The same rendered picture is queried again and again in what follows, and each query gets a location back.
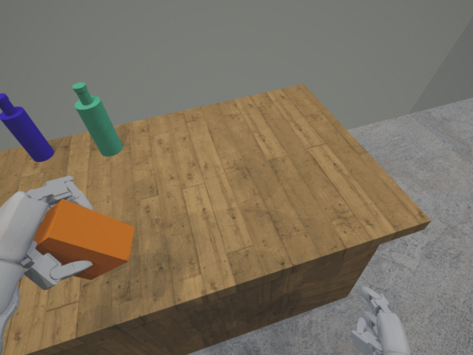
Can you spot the robot left forearm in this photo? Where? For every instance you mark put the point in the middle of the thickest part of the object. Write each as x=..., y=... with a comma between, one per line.
x=10, y=275

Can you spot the table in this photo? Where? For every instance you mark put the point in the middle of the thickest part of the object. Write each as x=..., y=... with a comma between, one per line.
x=246, y=212

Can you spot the sponge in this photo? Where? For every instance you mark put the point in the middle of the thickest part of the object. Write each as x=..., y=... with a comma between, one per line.
x=71, y=233

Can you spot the robot right hand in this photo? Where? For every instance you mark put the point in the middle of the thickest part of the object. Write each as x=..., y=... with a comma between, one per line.
x=388, y=332

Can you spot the robot left hand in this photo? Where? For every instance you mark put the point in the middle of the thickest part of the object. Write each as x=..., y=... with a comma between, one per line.
x=20, y=217

